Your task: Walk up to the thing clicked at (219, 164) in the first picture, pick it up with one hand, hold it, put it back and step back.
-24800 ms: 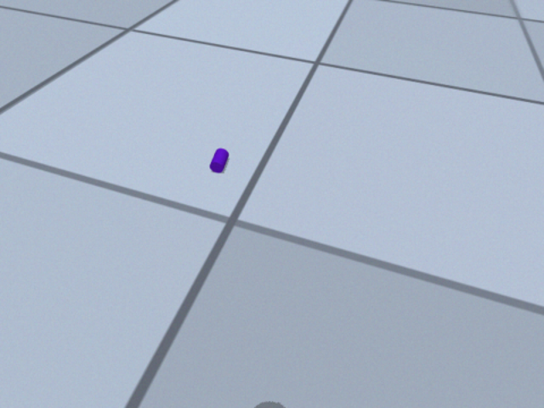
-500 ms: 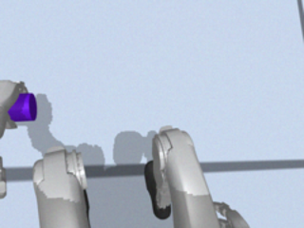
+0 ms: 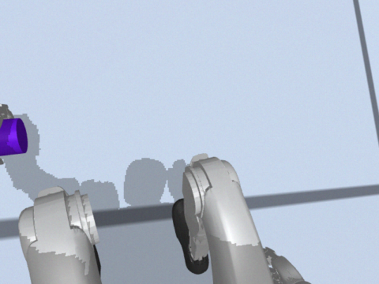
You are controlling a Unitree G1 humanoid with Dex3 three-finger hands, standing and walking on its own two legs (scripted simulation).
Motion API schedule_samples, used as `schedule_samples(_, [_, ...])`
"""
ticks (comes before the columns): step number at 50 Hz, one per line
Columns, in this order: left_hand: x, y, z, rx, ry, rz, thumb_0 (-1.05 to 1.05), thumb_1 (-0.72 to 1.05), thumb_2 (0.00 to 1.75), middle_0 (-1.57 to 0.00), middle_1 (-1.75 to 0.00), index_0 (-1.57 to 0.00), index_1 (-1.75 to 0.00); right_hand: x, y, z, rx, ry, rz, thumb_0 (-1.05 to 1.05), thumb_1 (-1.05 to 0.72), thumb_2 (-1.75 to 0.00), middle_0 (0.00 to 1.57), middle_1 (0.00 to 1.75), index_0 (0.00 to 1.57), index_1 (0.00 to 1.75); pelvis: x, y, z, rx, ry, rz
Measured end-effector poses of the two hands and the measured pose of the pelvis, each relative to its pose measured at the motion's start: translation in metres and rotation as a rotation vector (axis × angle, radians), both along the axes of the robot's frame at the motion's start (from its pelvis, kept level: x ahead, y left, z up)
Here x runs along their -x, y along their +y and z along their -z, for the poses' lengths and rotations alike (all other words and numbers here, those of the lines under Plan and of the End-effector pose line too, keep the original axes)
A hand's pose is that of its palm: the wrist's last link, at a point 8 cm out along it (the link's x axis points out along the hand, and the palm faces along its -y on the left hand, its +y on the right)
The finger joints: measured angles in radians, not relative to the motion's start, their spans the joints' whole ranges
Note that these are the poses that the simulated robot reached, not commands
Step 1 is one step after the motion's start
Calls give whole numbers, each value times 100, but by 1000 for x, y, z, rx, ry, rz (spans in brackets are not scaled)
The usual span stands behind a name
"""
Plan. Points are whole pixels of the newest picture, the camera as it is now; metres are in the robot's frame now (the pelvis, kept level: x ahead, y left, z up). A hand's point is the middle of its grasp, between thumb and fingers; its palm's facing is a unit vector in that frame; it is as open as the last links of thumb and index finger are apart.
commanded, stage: rest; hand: left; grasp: from above
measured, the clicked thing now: out of the picture +0.43 +0.30 -0.24
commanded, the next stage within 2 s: open in 0.76 s
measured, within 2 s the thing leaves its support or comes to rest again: rests again in 1.24 s
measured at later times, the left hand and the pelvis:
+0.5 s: hand out of the picture +0.43 +0.30 -0.25, palm faces -0.50 -0.09 -0.86, open 10.0 cm; pelvis +0.00 +0.01 -0.01, yaw -2 degrees
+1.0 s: hand out of the picture +0.42 +0.30 -0.25, palm faces -0.50 -0.08 -0.86, open 10.1 cm; pelvis +0.00 +0.01 -0.01, yaw -3 degrees
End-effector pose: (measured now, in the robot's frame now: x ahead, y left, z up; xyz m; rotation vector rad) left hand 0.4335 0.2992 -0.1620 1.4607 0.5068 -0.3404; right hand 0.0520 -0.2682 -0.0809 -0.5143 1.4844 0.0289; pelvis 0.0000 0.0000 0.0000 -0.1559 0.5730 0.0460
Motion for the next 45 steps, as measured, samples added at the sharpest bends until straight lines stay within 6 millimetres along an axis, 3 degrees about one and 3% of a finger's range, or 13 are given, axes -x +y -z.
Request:
schedule_samples(18, [-2, 2, 25, -4, -27, 4, 0, -2, 47, -70, -46, -76, -45, -5, 1, -3, 2, 16, -55, 0, -90, -89, 20, 30, 20, 30, -4, 5, 8, 26, -18, 11])
schedule_samples(34, [-2, 5, 29, 11, -17, -8, 0, -3, 47, -71, -44, -77, -43, -8, 9, -6, -32, 4, -104, 0, -90, -89, 20, 30, 20, 30, -2, 8, 8, 43, -37, 16])
schedule_samples(45, [-1, 5, 29, 8, -17, 2, 0, -3, 48, -71, -45, -77, -44, 0, 6, -14, -12, 1, -136, 0, -90, -90, 20, 30, 20, 30, 3, 8, 10, 50, -66, 23])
